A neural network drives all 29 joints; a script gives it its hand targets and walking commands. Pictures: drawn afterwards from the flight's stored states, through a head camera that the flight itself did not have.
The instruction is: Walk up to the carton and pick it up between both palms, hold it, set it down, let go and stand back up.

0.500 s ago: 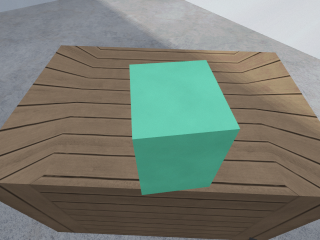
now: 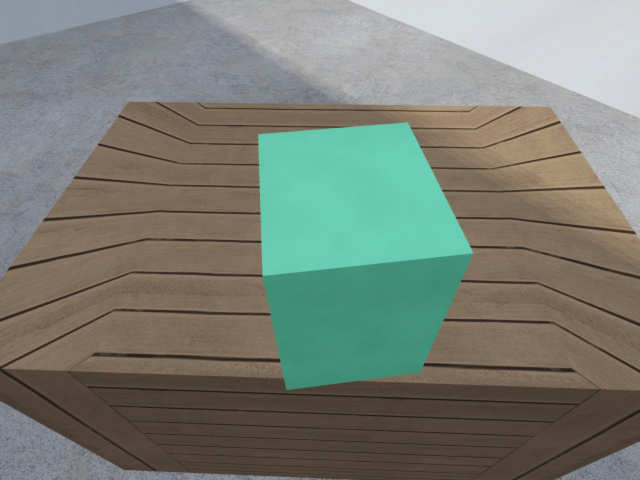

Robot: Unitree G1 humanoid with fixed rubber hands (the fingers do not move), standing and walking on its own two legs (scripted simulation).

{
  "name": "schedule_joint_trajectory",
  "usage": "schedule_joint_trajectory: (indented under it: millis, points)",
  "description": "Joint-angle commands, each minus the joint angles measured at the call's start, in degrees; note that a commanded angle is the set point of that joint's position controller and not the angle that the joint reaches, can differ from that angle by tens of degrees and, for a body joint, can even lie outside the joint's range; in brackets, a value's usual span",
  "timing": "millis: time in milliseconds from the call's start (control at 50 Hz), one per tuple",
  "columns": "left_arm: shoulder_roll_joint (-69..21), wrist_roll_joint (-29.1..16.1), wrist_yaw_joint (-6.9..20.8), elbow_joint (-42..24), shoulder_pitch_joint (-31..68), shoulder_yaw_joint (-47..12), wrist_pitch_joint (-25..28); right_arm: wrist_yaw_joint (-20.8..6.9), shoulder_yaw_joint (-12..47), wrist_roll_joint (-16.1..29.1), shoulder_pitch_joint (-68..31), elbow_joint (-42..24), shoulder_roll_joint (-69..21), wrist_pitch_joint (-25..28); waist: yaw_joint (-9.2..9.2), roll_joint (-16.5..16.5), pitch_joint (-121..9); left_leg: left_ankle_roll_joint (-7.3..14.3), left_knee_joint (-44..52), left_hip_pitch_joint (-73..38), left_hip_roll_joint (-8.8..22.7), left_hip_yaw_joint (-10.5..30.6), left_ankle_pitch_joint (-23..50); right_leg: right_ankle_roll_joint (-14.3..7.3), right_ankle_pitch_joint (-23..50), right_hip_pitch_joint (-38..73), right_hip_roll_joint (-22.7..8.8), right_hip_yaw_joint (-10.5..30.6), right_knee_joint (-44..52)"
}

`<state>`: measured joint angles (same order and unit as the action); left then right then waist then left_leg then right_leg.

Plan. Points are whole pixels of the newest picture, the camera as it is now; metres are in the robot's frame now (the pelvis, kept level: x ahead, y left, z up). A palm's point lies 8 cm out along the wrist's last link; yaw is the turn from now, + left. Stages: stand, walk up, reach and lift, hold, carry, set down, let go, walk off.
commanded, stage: stand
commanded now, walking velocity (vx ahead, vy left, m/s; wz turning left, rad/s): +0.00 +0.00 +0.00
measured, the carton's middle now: (344, 261) +0.39 -0.01 +0.06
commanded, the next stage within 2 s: none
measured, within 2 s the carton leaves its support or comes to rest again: neither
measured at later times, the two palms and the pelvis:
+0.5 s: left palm out of the picture +0.04 +0.27 -0.12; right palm out of the picture +0.05 -0.24 -0.13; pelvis -0.02 +0.00 +0.00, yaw +0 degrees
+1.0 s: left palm out of the picture +0.03 +0.27 -0.12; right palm out of the picture +0.04 -0.24 -0.13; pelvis -0.02 +0.00 +0.00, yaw +0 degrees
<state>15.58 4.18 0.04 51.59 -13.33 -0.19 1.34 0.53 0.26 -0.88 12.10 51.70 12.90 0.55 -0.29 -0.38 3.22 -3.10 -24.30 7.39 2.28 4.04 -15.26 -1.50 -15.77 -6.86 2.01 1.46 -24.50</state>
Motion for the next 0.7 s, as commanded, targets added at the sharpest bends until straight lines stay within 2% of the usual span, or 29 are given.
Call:
schedule_joint_trajectory:
  millis: [0,20,40,60,80,100,140,160,200,220,240,260,280,360,380,400,420,440,460,480,520,540,580,600,620,680]
  points:
    - [15.03,-3.8,-1.25,0.12,2.05,4.98,2.02,0.49,-3.76,0.13,-1.09,-1.41,15.3,0.94,-0.04,-0.34,-7.63,5.16,-0.21,-3.37,3.52,-0.01,20.93,0.01,25.45,2.72,-8.18,4.01,5.28]
    - [14.6,-3.79,-1.22,0.31,2.4,4.83,2.19,0.59,-3.95,-0.08,-1.28,-1.59,15.62,1.02,-0.04,-1.36,-6.9,5.19,0.42,-2.66,3.91,0.3,20.28,-0.34,23.43,2.84,-8.49,4.73,5.31]
    - [15.14,-3.82,-1.2,0.53,2.05,4.93,2.23,0.57,-3.86,0.15,-1.57,-1.22,15.51,0.98,0.08,-0.5,-6.6,4.99,0.22,-3.02,3.71,0.18,20.93,-0.03,25.14,1.78,-8.07,4.18,5.65]
    - [14.9,-3.63,-1.27,0.47,2.28,5.06,2.19,0.63,-3.95,-0.32,-1.55,-0.92,15.76,0.92,-0.54,-1.35,-6.91,5.03,0.27,-2.95,3.71,-0.03,21.19,-0.15,24.94,2.45,-8.25,4.1,5.54]
    - [14.32,-3.73,-1.18,0.48,1.78,4.75,2.1,0.81,-3.98,-0.06,-0.84,-0.85,15.65,0.86,-0.06,-1.85,-5.93,4.98,0.33,-2.28,3.63,0.02,20.28,-0.14,24.33,2.85,-8.41,4.17,5.82]
    - [14.87,-3.73,-1.09,0.56,2.39,4.73,2.03,0.58,-4.09,0.18,-2.14,-1.14,15.83,1.03,-0.03,-0.62,-6.78,4.92,0.72,-2.9,3.65,0.26,19.44,0.18,24.5,2.2,-8.12,3.7,6.0]
    - [14.09,-3.79,-1.06,0.64,2.94,4.59,2.14,0.48,-3.86,0.12,-1.83,-0.84,15.83,1.03,0.26,-2.03,-6.11,4.91,0.94,-2.39,3.98,0.06,18.9,-0.32,22.59,1.99,-8.57,4.27,6.2]
    - [14.66,-3.83,-1.03,1.11,2.38,4.7,2.11,0.41,-3.79,0.09,-1.31,-0.49,15.57,1.21,0.32,-0.37,-5.11,5.1,1.56,-2.11,4.29,0.77,17.62,-0.18,21.07,1.69,-8.41,4.39,6.33]
    - [14.97,-4.0,-1.05,1.25,1.9,4.73,2.15,0.59,-3.71,0.15,-1.33,0.04,15.83,0.85,-0.37,-0.17,-4.7,4.93,1.13,-2.32,4.02,0.61,18.73,-0.34,20.81,0.59,-8.29,4.76,6.61]
    - [14.31,-3.94,-1.08,1.37,2.74,4.47,2.33,0.55,-3.54,-0.02,-0.84,-0.14,15.76,1.06,0.42,-2.81,-5.67,4.93,1.81,-2.23,4.1,0.62,16.8,-0.56,19.9,1.59,-8.69,5.48,6.75]
    - [15.07,-4.0,-0.94,1.52,2.02,4.52,2.37,0.36,-3.52,0.19,-1.62,0.08,15.56,1.04,0.27,-1.13,-5.44,4.64,1.95,-2.13,3.98,0.82,16.6,0.03,19.21,1.02,-8.07,4.57,6.82]
    - [14.29,-4.1,-0.9,1.32,3.13,4.55,2.3,0.47,-3.66,0.19,-2.33,0.33,15.97,1.06,-0.22,-1.21,-5.27,4.73,1.63,-1.56,4.02,0.68,16.1,-0.08,18.36,0.74,-7.99,4.81,7.0]
    - [13.82,-3.87,-0.92,1.26,3.22,4.33,2.24,0.47,-3.73,0.39,-2.23,0.49,15.88,1.03,0.16,-0.67,-3.92,4.68,2.19,-2.05,3.8,0.96,15.64,-0.28,18.12,-0.2,-8.16,4.74,7.14]
    - [14.69,-3.82,-0.89,2.3,2.18,4.4,2.12,0.31,-3.89,0.35,-2.87,1.15,15.99,0.73,-0.06,-0.93,-4.35,4.58,2.15,-1.46,3.77,0.97,13.18,-0.14,15.65,-0.29,-8.31,5.02,7.89]
    - [14.97,-3.79,-0.98,2.8,2.51,4.93,2.15,0.46,-3.88,0.0,-2.92,1.02,15.63,0.92,0.11,-2.44,-3.72,4.64,1.86,-1.57,3.72,0.64,13.41,-0.15,14.47,-0.43,-8.83,5.69,8.28]
    - [15.95,-3.52,-1.08,2.55,3.99,5.06,2.14,0.42,-3.71,0.0,-2.62,0.86,15.19,0.76,0.76,-0.53,-3.23,4.3,2.3,-1.38,3.6,0.87,13.23,-0.19,13.78,-1.14,-8.9,5.43,8.16]
    - [14.76,-3.9,-0.93,2.34,3.87,4.67,2.1,0.37,-3.79,0.26,-2.62,1.17,16.0,0.94,0.13,-0.79,-3.44,4.68,2.64,-0.63,3.81,1.42,12.73,-0.17,13.25,-0.61,-8.41,5.55,7.87]
    - [15.53,-4.13,-0.92,2.74,3.19,4.68,1.92,0.25,-3.74,0.54,-2.33,1.56,16.16,0.95,0.1,0.6,-3.15,4.48,3.18,-0.85,3.78,1.68,12.12,-0.13,12.35,-0.81,-8.02,5.23,8.37]
    - [14.65,-4.02,-1.07,3.22,2.79,4.71,1.87,0.37,-4.11,0.17,-2.29,2.09,16.96,1.04,-0.32,-2.1,-2.45,4.69,2.77,-0.53,3.82,1.31,11.67,-0.25,12.27,-0.74,-8.59,5.64,8.85]
    - [15.22,-3.88,-0.98,3.23,2.38,4.61,2.1,0.21,-3.79,0.3,-2.39,1.68,15.65,0.99,0.17,-1.49,-2.49,4.68,2.89,-0.21,3.64,1.49,11.36,-0.3,12.6,-0.17,-9.05,6.5,9.19]
    - [15.43,-4.24,-0.94,3.52,3.14,4.75,2.08,0.18,-3.99,0.35,-2.0,2.35,16.59,0.99,0.0,-0.28,-2.97,4.69,3.28,-0.58,3.7,1.83,10.88,-0.27,12.07,-1.05,-8.68,6.13,8.34]
    - [14.8,-4.13,-0.94,3.57,2.8,4.47,2.02,0.15,-3.37,0.26,-3.73,1.84,15.23,0.93,-0.38,-0.88,-2.43,4.53,2.85,-0.59,3.8,1.38,10.76,-0.11,10.61,-1.53,-8.71,6.11,9.36]
    - [14.78,-4.1,-0.93,3.52,3.59,4.41,2.09,0.02,-3.69,0.45,-2.51,2.27,15.63,1.17,0.61,-0.96,-2.25,4.6,3.57,-0.74,3.84,1.64,10.59,-0.06,11.58,-1.41,-8.55,6.21,9.36]
    - [15.19,-4.19,-0.72,3.85,3.49,4.57,2.05,0.33,-3.69,0.35,-1.93,2.83,16.38,1.18,0.23,-0.32,-2.92,4.49,3.63,-0.82,3.63,1.75,10.69,0.33,11.66,-0.56,-8.24,5.72,8.78]
    - [14.22,-4.21,-0.82,3.83,3.37,4.32,2.03,0.4,-3.7,0.34,-3.15,2.56,16.17,1.16,0.06,-1.85,-2.68,4.68,3.59,-0.98,4.04,1.75,11.8,0.17,12.58,-1.0,-8.62,5.77,8.89]
    - [14.97,-4.34,-0.82,4.16,2.71,4.42,2.13,0.12,-3.36,0.31,-2.46,3.29,16.07,1.12,-0.41,0.52,-2.19,4.16,3.34,0.03,3.7,1.5,10.64,-0.18,12.02,-1.1,-8.63,6.01,9.03]
